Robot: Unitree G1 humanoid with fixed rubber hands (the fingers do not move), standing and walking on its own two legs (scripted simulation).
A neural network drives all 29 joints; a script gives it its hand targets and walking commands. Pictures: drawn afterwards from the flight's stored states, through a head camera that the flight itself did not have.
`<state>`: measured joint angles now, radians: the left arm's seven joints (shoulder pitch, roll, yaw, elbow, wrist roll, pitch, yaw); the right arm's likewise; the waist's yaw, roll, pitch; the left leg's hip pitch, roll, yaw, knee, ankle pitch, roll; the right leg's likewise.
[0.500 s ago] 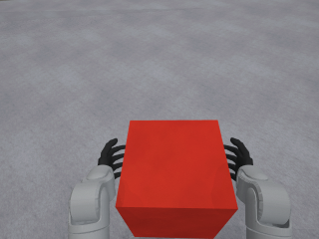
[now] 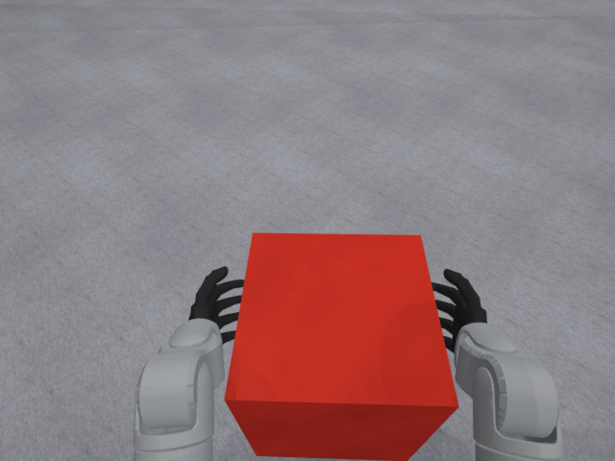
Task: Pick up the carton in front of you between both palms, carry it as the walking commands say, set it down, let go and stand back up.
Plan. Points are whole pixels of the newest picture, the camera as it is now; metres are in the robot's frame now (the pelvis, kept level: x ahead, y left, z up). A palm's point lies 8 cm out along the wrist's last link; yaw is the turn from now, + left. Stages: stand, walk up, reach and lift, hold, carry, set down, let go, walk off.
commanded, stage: carry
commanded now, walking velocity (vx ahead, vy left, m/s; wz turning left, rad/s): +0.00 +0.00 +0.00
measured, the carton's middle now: (333, 352) +0.27 +0.00 -0.01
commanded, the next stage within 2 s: hold in 1.48 s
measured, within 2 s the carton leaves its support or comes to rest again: neither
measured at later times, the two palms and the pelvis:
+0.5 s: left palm (224, 277) +0.33 +0.14 +0.08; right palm (461, 278) +0.34 -0.16 +0.08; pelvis +0.07 -0.01 -0.01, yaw +1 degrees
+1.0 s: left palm (223, 315) +0.30 +0.14 +0.04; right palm (458, 316) +0.30 -0.16 +0.04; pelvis +0.04 -0.01 +0.00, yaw +1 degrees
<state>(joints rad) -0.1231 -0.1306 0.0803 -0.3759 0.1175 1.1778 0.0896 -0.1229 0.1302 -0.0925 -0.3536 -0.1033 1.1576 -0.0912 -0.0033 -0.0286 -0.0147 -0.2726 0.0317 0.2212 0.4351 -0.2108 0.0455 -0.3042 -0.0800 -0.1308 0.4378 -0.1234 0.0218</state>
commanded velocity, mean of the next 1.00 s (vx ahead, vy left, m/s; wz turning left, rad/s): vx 0.00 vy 0.00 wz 0.00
